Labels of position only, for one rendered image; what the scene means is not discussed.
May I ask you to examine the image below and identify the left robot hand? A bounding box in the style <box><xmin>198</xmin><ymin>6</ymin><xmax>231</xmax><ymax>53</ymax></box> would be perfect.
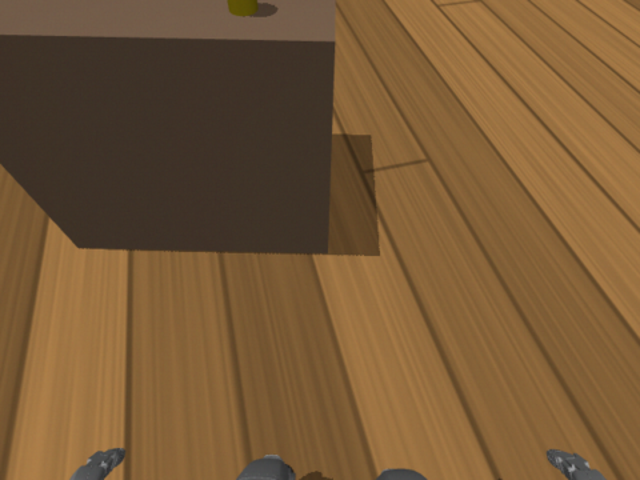
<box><xmin>70</xmin><ymin>448</ymin><xmax>126</xmax><ymax>480</ymax></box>

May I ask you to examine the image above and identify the right robot hand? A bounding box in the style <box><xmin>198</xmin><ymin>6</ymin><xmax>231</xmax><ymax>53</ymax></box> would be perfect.
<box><xmin>547</xmin><ymin>449</ymin><xmax>606</xmax><ymax>480</ymax></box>

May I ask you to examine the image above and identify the bottle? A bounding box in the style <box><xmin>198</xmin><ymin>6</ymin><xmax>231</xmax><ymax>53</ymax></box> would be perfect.
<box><xmin>227</xmin><ymin>0</ymin><xmax>258</xmax><ymax>16</ymax></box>

